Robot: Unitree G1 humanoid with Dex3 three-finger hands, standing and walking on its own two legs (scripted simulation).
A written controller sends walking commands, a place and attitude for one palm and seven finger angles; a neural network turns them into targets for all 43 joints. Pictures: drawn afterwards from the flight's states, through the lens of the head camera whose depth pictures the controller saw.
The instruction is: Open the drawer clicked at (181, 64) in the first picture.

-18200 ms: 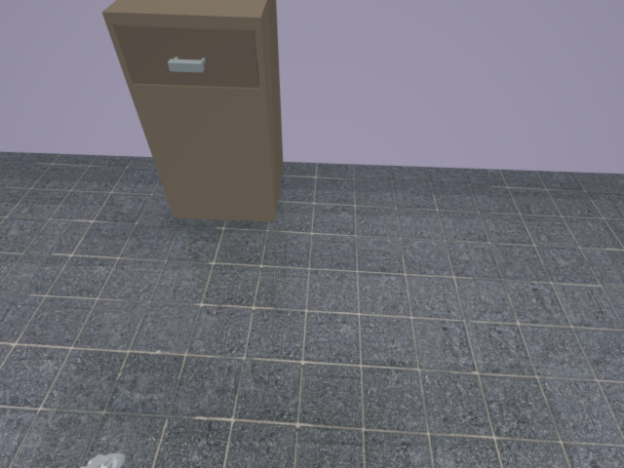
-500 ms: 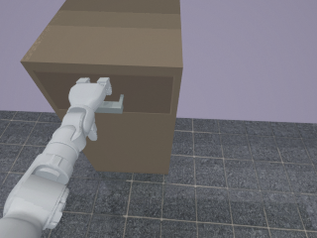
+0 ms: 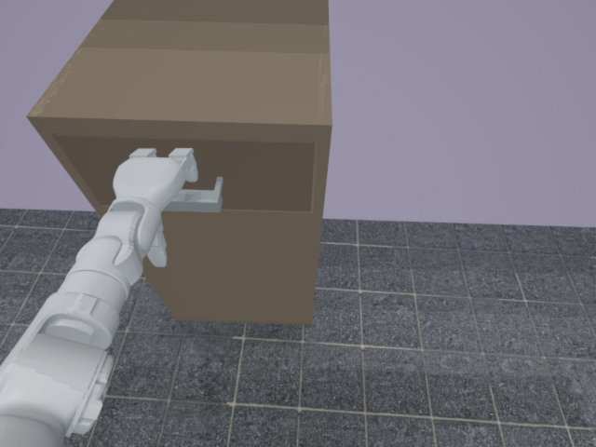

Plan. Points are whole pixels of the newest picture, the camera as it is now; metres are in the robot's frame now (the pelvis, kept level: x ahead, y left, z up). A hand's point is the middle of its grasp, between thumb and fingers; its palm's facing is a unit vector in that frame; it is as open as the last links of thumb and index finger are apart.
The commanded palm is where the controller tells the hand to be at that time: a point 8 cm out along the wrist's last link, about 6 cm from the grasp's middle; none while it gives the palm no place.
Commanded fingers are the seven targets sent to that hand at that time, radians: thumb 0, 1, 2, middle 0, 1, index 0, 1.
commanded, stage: re-aim the fingers above the handle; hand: left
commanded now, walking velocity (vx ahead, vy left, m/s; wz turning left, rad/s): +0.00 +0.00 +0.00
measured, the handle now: (193, 190) +0.53 +0.18 -0.02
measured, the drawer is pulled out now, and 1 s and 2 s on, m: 0.00 0.00 0.00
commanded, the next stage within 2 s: lower the fingers behind the handle in 1.06 s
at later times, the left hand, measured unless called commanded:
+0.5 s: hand (165, 225) +0.41 +0.19 +0.05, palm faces -0.07 -0.05 -1.00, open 13.8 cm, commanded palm +0.41 +0.19 +0.10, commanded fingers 0.00 -0.50 0.30 -0.30 -1.20 -0.30 -1.20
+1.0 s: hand (181, 232) +0.41 +0.17 +0.03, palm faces -0.14 -0.09 -0.99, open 13.8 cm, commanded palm +0.41 +0.19 +0.11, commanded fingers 0.00 -0.50 0.30 -0.30 -1.20 -0.30 -1.20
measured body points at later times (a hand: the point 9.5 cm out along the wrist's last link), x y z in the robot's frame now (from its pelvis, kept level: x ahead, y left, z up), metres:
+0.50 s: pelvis +0.00 +0.01 +0.00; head +0.04 +0.00 +0.45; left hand +0.41 +0.19 +0.10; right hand +0.11 -0.25 -0.13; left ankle +0.00 +0.09 -0.71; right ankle -0.04 -0.08 -0.71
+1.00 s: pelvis +0.01 +0.01 +0.00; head +0.06 +0.00 +0.45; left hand +0.41 +0.18 +0.08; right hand +0.06 -0.27 -0.13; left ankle +0.00 +0.09 -0.71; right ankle -0.04 -0.09 -0.71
